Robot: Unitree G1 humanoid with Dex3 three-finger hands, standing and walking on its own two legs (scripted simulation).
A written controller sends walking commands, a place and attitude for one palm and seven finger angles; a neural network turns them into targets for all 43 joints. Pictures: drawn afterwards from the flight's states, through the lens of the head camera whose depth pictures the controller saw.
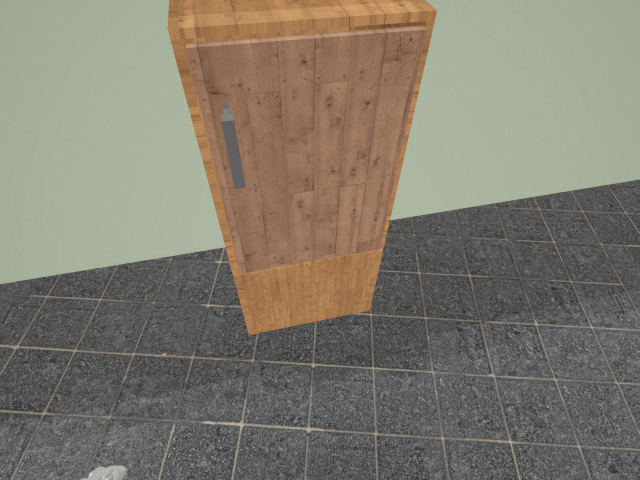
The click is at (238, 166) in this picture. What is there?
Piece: cupboard door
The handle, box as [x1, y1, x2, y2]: [220, 103, 245, 188]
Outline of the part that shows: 222,104 224,114 220,115 234,187 245,187 233,116 229,113 227,103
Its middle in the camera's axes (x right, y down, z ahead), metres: -0.16 -0.17 +0.71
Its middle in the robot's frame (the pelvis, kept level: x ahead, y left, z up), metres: +0.64 +0.20 +0.04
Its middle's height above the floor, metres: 0.81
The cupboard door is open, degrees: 0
